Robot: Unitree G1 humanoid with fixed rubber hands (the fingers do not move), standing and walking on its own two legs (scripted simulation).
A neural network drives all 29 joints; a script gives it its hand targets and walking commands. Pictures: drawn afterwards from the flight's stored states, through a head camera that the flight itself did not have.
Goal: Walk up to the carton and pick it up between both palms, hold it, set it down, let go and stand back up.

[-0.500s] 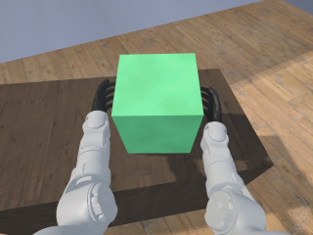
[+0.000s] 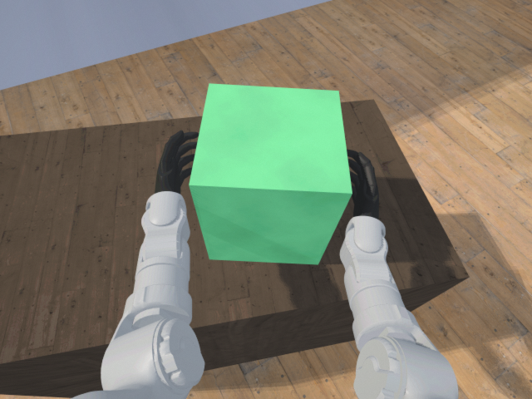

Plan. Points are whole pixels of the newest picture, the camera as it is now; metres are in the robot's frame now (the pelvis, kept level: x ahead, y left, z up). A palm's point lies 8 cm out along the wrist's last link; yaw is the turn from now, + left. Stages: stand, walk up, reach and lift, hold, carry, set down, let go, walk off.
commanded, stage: set down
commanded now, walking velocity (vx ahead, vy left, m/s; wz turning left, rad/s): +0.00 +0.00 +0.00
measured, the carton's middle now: (268, 182) +0.45 +0.03 +0.00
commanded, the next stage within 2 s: none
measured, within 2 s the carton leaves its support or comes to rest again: neither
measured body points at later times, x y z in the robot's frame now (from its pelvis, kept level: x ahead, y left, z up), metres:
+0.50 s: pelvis +0.00 +0.02 +0.00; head +0.07 +0.04 +0.44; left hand +0.41 +0.18 +0.05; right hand +0.40 -0.12 +0.04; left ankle -0.03 +0.13 -0.75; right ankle -0.05 -0.11 -0.75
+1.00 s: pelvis -0.02 +0.01 +0.00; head +0.06 +0.03 +0.44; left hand +0.39 +0.19 +0.01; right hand +0.41 -0.12 +0.04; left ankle -0.03 +0.13 -0.75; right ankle -0.05 -0.11 -0.75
